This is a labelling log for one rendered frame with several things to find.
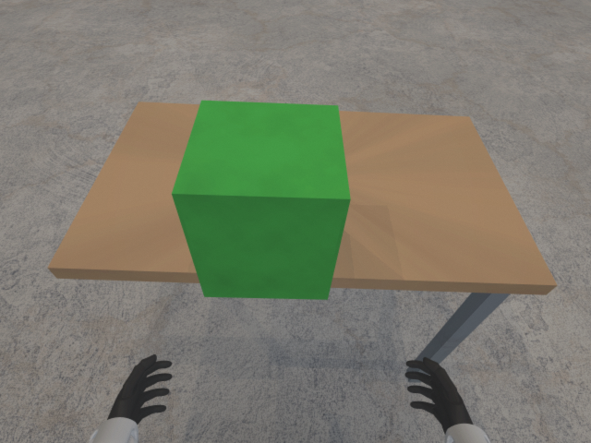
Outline carton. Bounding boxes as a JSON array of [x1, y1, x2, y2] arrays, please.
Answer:
[[172, 101, 351, 300]]

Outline right robot forearm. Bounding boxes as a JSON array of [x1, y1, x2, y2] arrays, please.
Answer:
[[445, 424, 490, 443]]

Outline table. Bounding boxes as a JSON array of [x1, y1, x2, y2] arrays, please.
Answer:
[[48, 102, 557, 383]]

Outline robot right hand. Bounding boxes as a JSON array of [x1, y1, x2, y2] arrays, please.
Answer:
[[405, 357, 473, 434]]

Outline left robot forearm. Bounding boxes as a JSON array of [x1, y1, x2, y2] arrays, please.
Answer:
[[88, 417, 139, 443]]

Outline robot left hand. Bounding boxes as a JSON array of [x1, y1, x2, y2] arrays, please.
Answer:
[[107, 354, 172, 425]]

